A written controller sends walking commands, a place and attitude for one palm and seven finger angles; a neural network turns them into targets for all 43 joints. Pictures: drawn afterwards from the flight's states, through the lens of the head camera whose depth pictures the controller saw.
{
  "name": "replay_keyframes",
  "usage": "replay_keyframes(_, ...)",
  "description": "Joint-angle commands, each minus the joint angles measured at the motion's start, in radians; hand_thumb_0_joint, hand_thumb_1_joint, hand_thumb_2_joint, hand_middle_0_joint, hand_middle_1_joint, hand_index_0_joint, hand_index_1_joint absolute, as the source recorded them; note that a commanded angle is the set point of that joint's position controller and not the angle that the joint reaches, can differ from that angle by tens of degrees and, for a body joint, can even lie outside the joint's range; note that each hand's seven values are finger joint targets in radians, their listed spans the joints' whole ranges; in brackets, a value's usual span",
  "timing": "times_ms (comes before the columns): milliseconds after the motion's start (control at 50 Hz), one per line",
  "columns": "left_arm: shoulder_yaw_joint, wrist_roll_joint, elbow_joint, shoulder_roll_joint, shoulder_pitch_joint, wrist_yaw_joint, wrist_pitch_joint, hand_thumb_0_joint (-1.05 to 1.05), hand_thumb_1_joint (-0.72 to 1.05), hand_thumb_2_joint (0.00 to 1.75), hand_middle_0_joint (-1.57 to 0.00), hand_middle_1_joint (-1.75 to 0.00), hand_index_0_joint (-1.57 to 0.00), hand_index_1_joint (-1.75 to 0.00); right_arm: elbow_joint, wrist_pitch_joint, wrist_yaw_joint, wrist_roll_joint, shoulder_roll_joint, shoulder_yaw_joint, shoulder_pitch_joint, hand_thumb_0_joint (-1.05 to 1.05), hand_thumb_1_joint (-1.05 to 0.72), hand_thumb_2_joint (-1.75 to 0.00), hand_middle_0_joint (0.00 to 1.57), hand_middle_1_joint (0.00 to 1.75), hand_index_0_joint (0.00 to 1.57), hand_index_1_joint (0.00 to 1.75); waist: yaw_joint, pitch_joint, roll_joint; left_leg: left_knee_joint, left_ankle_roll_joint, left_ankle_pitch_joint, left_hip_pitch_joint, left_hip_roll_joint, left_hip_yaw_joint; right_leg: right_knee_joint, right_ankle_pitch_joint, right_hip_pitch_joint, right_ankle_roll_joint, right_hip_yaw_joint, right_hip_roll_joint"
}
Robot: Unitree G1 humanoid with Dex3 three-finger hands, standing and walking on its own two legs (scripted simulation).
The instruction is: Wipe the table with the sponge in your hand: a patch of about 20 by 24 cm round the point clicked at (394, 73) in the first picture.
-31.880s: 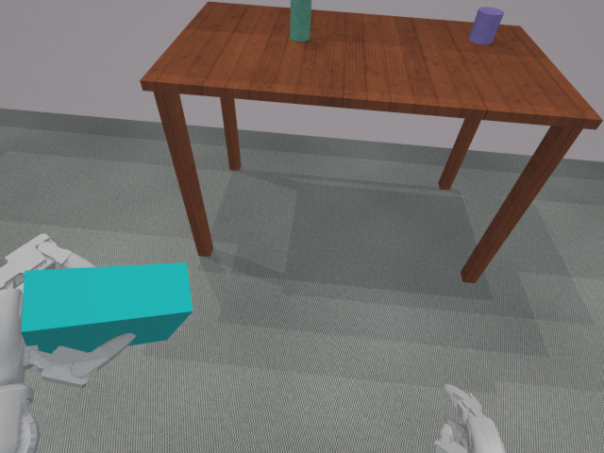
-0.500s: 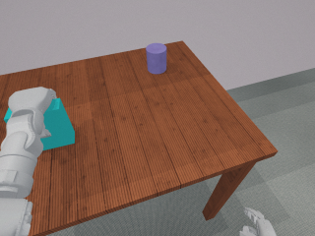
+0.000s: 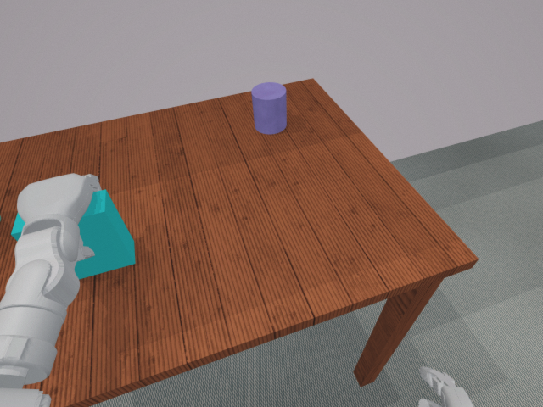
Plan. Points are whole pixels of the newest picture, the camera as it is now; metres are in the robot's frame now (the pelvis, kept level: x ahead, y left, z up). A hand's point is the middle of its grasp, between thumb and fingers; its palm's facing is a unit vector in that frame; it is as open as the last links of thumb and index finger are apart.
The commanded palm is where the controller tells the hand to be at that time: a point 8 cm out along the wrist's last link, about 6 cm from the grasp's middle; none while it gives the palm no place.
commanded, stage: wipe back along the first lane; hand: left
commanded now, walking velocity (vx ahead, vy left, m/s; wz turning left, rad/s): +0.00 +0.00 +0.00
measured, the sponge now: (87, 247) +0.33 +0.33 +0.05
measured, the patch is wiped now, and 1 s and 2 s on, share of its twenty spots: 0.95 0.95 0.95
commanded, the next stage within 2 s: lift the sponge slowly off the table in 1.08 s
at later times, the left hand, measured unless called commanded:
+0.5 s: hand (77, 253) +0.29 +0.30 +0.10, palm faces +0.01 -0.03 -1.00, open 9.4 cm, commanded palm +0.25 +0.29 +0.13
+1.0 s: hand (70, 284) +0.24 +0.29 +0.10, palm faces +0.05 -0.05 -1.00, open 9.3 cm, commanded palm +0.20 +0.27 +0.14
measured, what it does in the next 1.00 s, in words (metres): stands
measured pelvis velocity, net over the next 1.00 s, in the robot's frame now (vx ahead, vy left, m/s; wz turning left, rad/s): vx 0.00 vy -0.01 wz -0.01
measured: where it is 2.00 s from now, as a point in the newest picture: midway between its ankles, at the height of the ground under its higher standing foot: outside the picture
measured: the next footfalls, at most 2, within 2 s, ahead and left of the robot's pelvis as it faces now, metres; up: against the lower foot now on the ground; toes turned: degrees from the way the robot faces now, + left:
none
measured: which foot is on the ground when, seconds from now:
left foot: down 0.00-1.00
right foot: down 0.00-1.00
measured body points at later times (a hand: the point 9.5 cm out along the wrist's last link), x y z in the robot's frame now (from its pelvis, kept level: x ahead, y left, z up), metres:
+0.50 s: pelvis +0.00 -0.01 +0.00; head -0.01 -0.04 +0.45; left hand +0.28 +0.30 +0.16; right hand +0.22 -0.23 -0.09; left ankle +0.02 +0.12 -0.74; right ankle -0.04 -0.13 -0.74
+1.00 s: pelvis +0.00 -0.01 +0.00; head -0.02 -0.05 +0.44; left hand +0.23 +0.28 +0.16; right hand +0.22 -0.23 -0.09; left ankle +0.02 +0.12 -0.74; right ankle -0.04 -0.13 -0.74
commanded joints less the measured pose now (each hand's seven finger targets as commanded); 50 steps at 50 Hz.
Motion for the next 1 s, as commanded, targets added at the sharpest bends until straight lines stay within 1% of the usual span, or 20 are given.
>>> replay_keyframes(0, 0.031, -0.002, -0.142, 0.186, -0.119, -0.020, 0.011, 0.00, 0.10, 1.30, -1.20, -1.60, -1.20, -1.60, -0.161, -0.044, -0.003, -0.001, -0.133, -0.045, -0.149, 0.00, -0.90, -0.90, 0.20, 0.30, 0.20, 0.30, 0.024, -0.167, -0.044, -0.048, 0.050, 0.213, 0.174, -0.033, -0.010, -0.060, 0.242, -0.015, -0.067, -0.024, 0.051)
replay_keyframes(160, -0.006, -0.016, -0.242, 0.125, -0.023, -0.018, 0.048, 0.00, 0.10, 1.30, -1.20, -1.60, -1.20, -1.60, -0.176, -0.052, -0.002, -0.001, -0.121, -0.037, -0.183, 0.00, -0.90, -0.90, 0.20, 0.30, 0.20, 0.30, 0.030, -0.153, -0.073, -0.045, 0.049, 0.207, 0.183, -0.035, -0.009, -0.057, 0.242, -0.006, -0.063, -0.028, 0.052)
replay_keyframes(200, 0.028, -0.016, -0.271, 0.160, -0.004, -0.016, 0.059, 0.00, 0.10, 1.30, -1.20, -1.60, -1.20, -1.60, -0.175, -0.054, -0.003, -0.003, -0.124, -0.035, -0.201, 0.00, -0.90, -0.90, 0.20, 0.30, 0.20, 0.30, 0.038, -0.146, -0.060, -0.047, 0.046, 0.206, 0.182, -0.034, -0.010, -0.056, 0.242, 0.001, -0.066, -0.021, 0.051)
replay_keyframes(220, -0.015, -0.019, -0.283, 0.113, -0.004, -0.019, 0.063, 0.00, 0.10, 1.30, -1.20, -1.60, -1.20, -1.60, -0.182, -0.056, -0.003, -0.002, -0.117, -0.032, -0.197, 0.00, -0.90, -0.90, 0.20, 0.30, 0.20, 0.30, 0.032, -0.148, -0.061, -0.047, 0.048, 0.206, 0.182, -0.037, -0.008, -0.054, 0.241, 0.000, -0.063, -0.030, 0.052)
replay_keyframes(280, -0.015, -0.025, -0.324, 0.097, 0.062, -0.019, 0.069, 0.00, 0.10, 1.30, -1.20, -1.60, -1.20, -1.60, -0.184, -0.063, 0.001, -0.003, -0.113, -0.032, -0.210, 0.00, -0.90, -0.90, 0.20, 0.30, 0.20, 0.30, 0.041, -0.156, -0.067, -0.038, 0.047, 0.230, 0.194, -0.038, -0.005, -0.050, 0.278, 0.013, -0.061, -0.025, 0.049)
replay_keyframes(300, 0.023, -0.024, -0.345, 0.136, 0.076, -0.018, 0.072, 0.00, 0.10, 1.30, -1.20, -1.60, -1.20, -1.60, -0.184, -0.064, 0.001, -0.005, -0.115, -0.032, -0.222, 0.00, -0.90, -0.90, 0.20, 0.30, 0.20, 0.30, 0.047, -0.157, -0.054, -0.040, 0.046, 0.226, 0.195, -0.034, -0.009, -0.050, 0.271, 0.017, -0.066, -0.017, 0.050)
replay_keyframes(340, -0.020, -0.030, -0.367, 0.082, 0.084, -0.019, 0.078, 0.00, 0.10, 1.30, -1.20, -1.60, -1.20, -1.60, -0.189, -0.070, 0.001, -0.005, -0.106, -0.026, -0.222, 0.00, -0.90, -0.90, 0.20, 0.30, 0.20, 0.30, 0.042, -0.148, -0.071, -0.039, 0.046, 0.229, 0.192, -0.035, -0.006, -0.047, 0.278, 0.012, -0.060, -0.027, 0.048)
replay_keyframes(400, 0.028, -0.031, -0.391, 0.127, 0.110, -0.015, 0.086, 0.00, 0.10, 1.30, -1.20, -1.60, -1.20, -1.60, -0.187, -0.071, -0.001, -0.009, -0.112, -0.026, -0.239, 0.00, -0.90, -0.90, 0.20, 0.30, 0.20, 0.30, 0.049, -0.139, -0.090, -0.039, 0.043, 0.222, 0.187, -0.034, -0.005, -0.046, 0.285, 0.021, -0.062, -0.015, 0.050)
replay_keyframes(420, -0.013, -0.033, -0.405, 0.081, 0.117, -0.016, 0.090, 0.00, 0.10, 1.30, -1.20, -1.60, -1.20, -1.60, -0.194, -0.073, -0.003, -0.008, -0.105, -0.023, -0.240, 0.00, -0.90, -0.90, 0.20, 0.30, 0.20, 0.30, 0.047, -0.142, -0.086, -0.035, 0.045, 0.224, 0.187, -0.039, -0.001, -0.043, 0.288, 0.020, -0.059, -0.023, 0.048)
replay_keyframes(500, 0.045, -0.039, -0.446, 0.128, 0.196, -0.013, 0.096, 0.00, 0.10, 1.30, -1.20, -1.60, -1.20, -1.60, -0.190, -0.079, -0.001, -0.014, -0.110, -0.023, -0.253, 0.00, -0.90, -0.90, 0.20, 0.30, 0.20, 0.30, 0.060, -0.148, -0.091, -0.025, 0.042, 0.245, 0.190, -0.038, 0.003, -0.034, 0.343, 0.043, -0.059, -0.004, 0.045)
replay_keyframes(520, 0.012, -0.046, -0.470, 0.090, 0.209, -0.015, 0.101, 0.00, 0.10, 1.30, -1.20, -1.60, -1.20, -1.60, -0.203, -0.081, -0.001, -0.012, -0.100, -0.020, -0.254, 0.00, -0.90, -0.90, 0.20, 0.30, 0.20, 0.30, 0.061, -0.143, -0.084, -0.025, 0.043, 0.241, 0.184, -0.043, 0.005, -0.033, 0.336, 0.044, -0.054, -0.016, 0.043)
replay_keyframes(600, 0.050, -0.046, -0.491, 0.130, 0.225, -0.012, 0.111, 0.00, 0.10, 1.30, -1.20, -1.60, -1.20, -1.60, -0.195, -0.086, -0.005, -0.015, -0.105, -0.020, -0.267, 0.00, -0.90, -0.90, 0.20, 0.30, 0.20, 0.30, 0.065, -0.121, -0.089, -0.027, 0.042, 0.217, 0.183, -0.040, 0.003, -0.040, 0.308, 0.032, -0.056, 0.001, 0.045)
replay_keyframes(660, 0.033, -0.053, -0.479, 0.109, 0.260, -0.016, 0.122, 0.00, 0.10, 1.30, -1.20, -1.60, -1.20, -1.60, -0.196, -0.089, -0.009, -0.013, -0.102, -0.018, -0.257, 0.00, -0.90, -0.90, 0.20, 0.30, 0.20, 0.30, 0.064, -0.109, -0.105, -0.022, 0.042, 0.216, 0.175, -0.043, 0.008, -0.038, 0.316, 0.030, -0.050, -0.006, 0.043)
replay_keyframes(700, 0.057, -0.050, -0.525, 0.135, 0.273, -0.015, 0.119, 0.00, 0.10, 1.30, -1.20, -1.60, -1.20, -1.60, -0.199, -0.093, -0.007, -0.015, -0.103, -0.018, -0.275, 0.00, -0.90, -0.90, 0.20, 0.30, 0.20, 0.30, 0.071, -0.127, -0.076, -0.022, 0.041, 0.219, 0.183, -0.043, 0.004, -0.034, 0.318, 0.042, -0.055, 0.011, 0.043)
replay_keyframes(720, 0.028, -0.052, -0.531, 0.100, 0.288, -0.016, 0.123, 0.00, 0.10, 1.30, -1.20, -1.60, -1.20, -1.60, -0.209, -0.094, -0.008, -0.015, -0.098, -0.016, -0.268, 0.00, -0.90, -0.90, 0.20, 0.30, 0.20, 0.30, 0.070, -0.128, -0.078, -0.018, 0.041, 0.218, 0.178, -0.046, 0.008, -0.031, 0.310, 0.040, -0.051, -0.003, 0.042)
replay_keyframes(800, 0.050, -0.063, -0.592, 0.102, 0.381, -0.013, 0.113, 0.00, 0.10, 1.30, -1.20, -1.60, -1.20, -1.60, -0.212, -0.104, 0.001, -0.016, -0.097, -0.019, -0.284, 0.00, -0.90, -0.90, 0.20, 0.30, 0.20, 0.30, 0.079, -0.126, -0.073, -0.013, 0.040, 0.232, 0.183, -0.041, 0.003, -0.022, 0.339, 0.046, -0.055, 0.015, 0.043)
replay_keyframes(820, 0.022, -0.067, -0.601, 0.067, 0.401, -0.013, 0.119, 0.00, 0.10, 1.30, -1.20, -1.60, -1.20, -1.60, -0.222, -0.105, 0.001, -0.016, -0.090, -0.017, -0.276, 0.00, -0.90, -0.90, 0.20, 0.30, 0.20, 0.30, 0.080, -0.119, -0.085, -0.011, 0.041, 0.228, 0.173, -0.043, 0.007, -0.019, 0.328, 0.041, -0.050, -0.005, 0.042)
replay_keyframes(900, 0.096, -0.082, -0.631, 0.129, 0.442, 0.004, 0.123, 0.00, 0.10, 1.30, -1.20, -1.60, -1.20, -1.60, -0.212, -0.108, 0.000, -0.020, -0.098, -0.020, -0.292, 0.00, -0.90, -0.90, 0.20, 0.30, 0.20, 0.30, 0.087, -0.095, -0.111, -0.013, 0.037, 0.205, 0.169, -0.038, 0.002, -0.027, 0.314, 0.036, -0.050, 0.020, 0.043)
replay_keyframes(920, 0.059, -0.083, -0.633, 0.089, 0.447, 0.005, 0.132, 0.00, 0.10, 1.30, -1.20, -1.60, -1.20, -1.60, -0.221, -0.107, -0.002, -0.018, -0.093, -0.017, -0.285, 0.00, -0.90, -0.90, 0.20, 0.30, 0.20, 0.30, 0.085, -0.095, -0.102, -0.010, 0.038, 0.207, 0.162, -0.042, 0.011, -0.025, 0.310, 0.034, -0.046, 0.004, 0.041)
replay_keyframes(980, 0.053, -0.082, -0.655, 0.077, 0.488, 0.009, 0.141, 0.00, 0.10, 1.30, -1.20, -1.60, -1.20, -1.60, -0.215, -0.109, 0.000, -0.016, -0.091, -0.017, -0.287, 0.00, -0.90, -0.90, 0.20, 0.30, 0.20, 0.30, 0.088, -0.080, -0.090, -0.018, 0.035, 0.203, 0.162, -0.038, 0.002, -0.026, 0.288, 0.024, -0.045, 0.002, 0.040)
